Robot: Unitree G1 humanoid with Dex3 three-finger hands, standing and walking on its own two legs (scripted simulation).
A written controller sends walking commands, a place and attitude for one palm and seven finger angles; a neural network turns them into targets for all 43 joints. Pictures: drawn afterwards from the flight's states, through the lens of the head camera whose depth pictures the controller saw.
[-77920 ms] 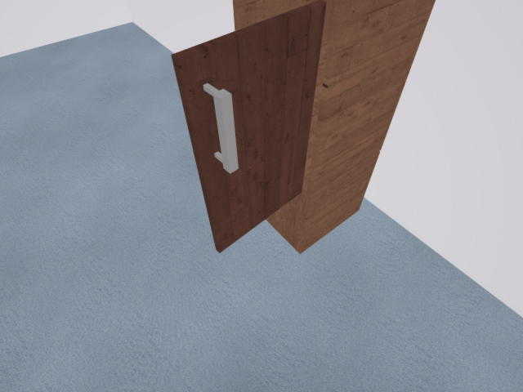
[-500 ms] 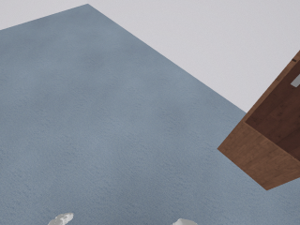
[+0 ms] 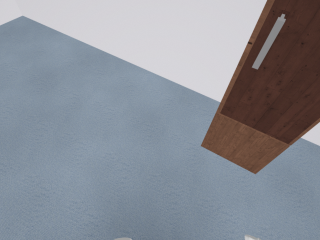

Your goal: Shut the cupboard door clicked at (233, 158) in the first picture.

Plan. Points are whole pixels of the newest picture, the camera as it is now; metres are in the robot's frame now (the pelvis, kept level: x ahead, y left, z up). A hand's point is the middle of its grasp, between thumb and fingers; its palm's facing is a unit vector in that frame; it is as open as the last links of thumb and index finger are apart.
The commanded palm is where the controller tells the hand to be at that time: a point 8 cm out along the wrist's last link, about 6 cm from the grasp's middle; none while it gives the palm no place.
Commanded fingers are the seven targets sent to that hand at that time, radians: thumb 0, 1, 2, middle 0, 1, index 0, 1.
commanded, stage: turn to face it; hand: left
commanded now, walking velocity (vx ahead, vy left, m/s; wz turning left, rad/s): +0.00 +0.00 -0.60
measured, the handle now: (268, 42) +0.72 -0.31 +0.11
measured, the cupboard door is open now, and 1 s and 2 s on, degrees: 0 0 0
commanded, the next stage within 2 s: take the last steps up to it in 0.72 s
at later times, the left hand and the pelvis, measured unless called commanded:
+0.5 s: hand (114, 229) +0.16 +0.13 -0.14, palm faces -0.26 -0.92 -0.28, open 7.4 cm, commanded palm none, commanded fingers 0.00 0.90 0.90 -0.20 -0.30 -0.20 -0.30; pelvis +0.02 -0.04 +0.01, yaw -16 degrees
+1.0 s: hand (131, 211) +0.21 +0.10 -0.16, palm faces -0.42 -0.88 -0.22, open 7.4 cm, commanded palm none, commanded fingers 0.00 0.90 0.90 -0.20 -0.30 -0.20 -0.30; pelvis +0.06 -0.05 +0.00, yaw -26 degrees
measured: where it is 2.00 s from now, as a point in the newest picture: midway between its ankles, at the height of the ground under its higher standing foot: (197, 232)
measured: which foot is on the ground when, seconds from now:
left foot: down 0.00-0.32, up 0.34-0.66, down 0.68-1.00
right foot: up 0.00-0.30, down 0.32-0.68, up 0.70-0.98, down 1.00-1.00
